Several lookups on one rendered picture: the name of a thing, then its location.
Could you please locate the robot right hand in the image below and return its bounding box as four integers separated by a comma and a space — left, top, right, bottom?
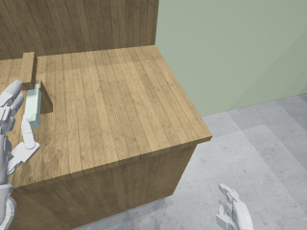
216, 183, 255, 230

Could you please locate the robot left hand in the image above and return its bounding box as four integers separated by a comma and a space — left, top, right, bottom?
0, 80, 40, 185

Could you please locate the counter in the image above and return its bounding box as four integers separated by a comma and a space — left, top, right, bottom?
0, 0, 213, 230

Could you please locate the tap lever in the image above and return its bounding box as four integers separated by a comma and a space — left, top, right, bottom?
22, 84, 41, 128

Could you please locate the robot left forearm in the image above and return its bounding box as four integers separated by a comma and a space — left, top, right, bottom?
0, 184, 17, 230

